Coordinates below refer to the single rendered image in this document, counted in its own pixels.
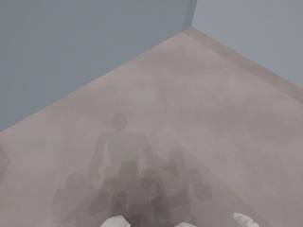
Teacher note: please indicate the left robot thigh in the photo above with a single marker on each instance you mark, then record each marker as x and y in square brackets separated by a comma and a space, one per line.
[116, 222]

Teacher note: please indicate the right robot hand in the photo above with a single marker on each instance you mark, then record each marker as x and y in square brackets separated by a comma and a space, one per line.
[244, 220]

